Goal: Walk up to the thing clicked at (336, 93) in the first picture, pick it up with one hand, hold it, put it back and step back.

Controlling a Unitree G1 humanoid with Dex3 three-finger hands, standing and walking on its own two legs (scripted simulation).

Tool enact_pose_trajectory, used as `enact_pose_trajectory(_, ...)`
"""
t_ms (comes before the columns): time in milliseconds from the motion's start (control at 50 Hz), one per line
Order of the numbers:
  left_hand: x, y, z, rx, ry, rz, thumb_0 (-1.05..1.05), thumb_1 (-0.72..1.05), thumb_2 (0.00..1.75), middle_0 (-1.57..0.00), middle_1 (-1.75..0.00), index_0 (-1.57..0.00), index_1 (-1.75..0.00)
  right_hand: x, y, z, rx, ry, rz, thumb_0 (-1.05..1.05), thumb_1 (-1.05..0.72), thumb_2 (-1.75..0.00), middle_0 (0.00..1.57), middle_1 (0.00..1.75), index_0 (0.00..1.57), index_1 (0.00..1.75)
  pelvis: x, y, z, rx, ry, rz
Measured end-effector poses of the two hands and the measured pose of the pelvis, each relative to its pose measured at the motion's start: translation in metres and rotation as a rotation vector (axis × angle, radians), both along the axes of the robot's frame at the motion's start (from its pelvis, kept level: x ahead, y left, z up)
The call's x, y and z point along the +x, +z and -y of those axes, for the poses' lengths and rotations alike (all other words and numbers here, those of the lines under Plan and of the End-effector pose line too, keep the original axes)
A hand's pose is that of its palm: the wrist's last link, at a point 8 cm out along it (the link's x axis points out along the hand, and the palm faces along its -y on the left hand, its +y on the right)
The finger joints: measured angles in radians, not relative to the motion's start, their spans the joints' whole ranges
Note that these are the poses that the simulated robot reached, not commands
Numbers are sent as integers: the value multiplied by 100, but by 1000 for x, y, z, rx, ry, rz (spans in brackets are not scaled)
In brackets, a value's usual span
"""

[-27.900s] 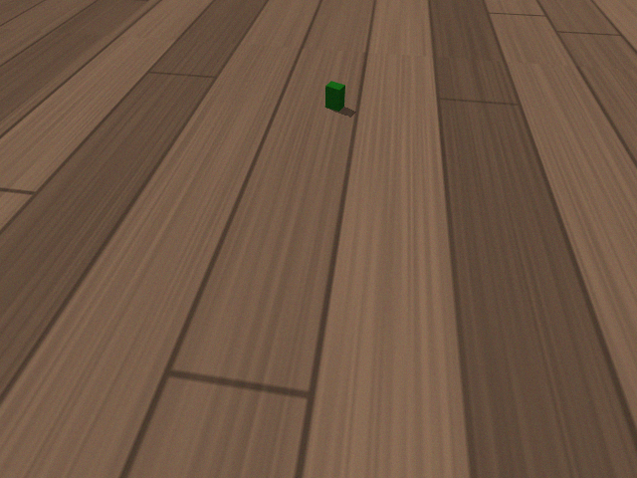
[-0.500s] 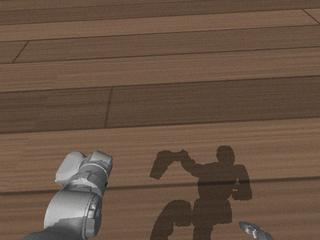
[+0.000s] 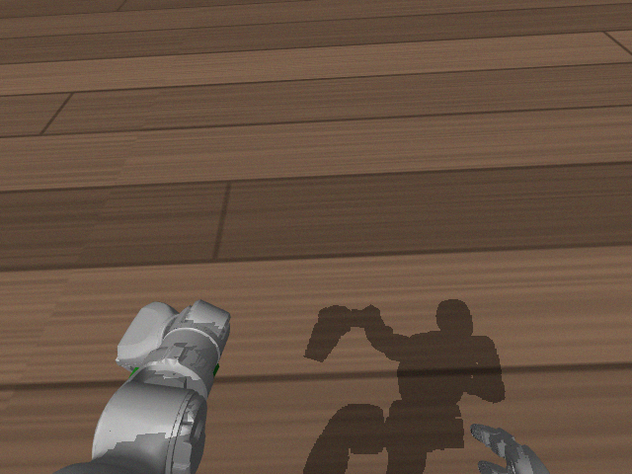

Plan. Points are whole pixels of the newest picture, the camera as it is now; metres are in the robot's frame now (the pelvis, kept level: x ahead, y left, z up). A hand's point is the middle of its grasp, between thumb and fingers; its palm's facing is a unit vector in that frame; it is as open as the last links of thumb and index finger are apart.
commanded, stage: hold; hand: left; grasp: from above
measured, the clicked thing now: (179, 371) +0.31 +0.23 -0.11
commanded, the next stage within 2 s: crouch in 0.88 s
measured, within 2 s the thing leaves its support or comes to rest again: neither
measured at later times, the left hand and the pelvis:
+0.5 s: hand (165, 350) +0.31 +0.22 -0.03, palm faces -0.11 -0.46 -0.88, open 9.8 cm; pelvis +0.00 +0.00 +0.01, yaw +0 degrees
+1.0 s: hand (171, 348) +0.31 +0.22 -0.03, palm faces -0.12 -0.46 -0.88, open 9.8 cm; pelvis +0.01 +0.00 +0.01, yaw +0 degrees
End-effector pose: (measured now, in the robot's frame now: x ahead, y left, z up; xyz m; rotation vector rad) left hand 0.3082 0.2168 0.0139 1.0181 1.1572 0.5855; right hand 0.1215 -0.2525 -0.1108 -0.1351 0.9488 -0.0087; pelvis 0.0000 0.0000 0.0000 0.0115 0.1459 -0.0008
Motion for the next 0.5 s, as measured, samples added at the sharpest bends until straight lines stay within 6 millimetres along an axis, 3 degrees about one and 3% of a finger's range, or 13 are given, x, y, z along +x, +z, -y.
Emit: enact_pose_trajectory(500,-4,18,-12,-4,2,0,-2,3,56,-68,-55,-70,-52,25,17,-13,4,27,77,1,-90,-90,20,30,20,30,2,9,-5,-2,5,34)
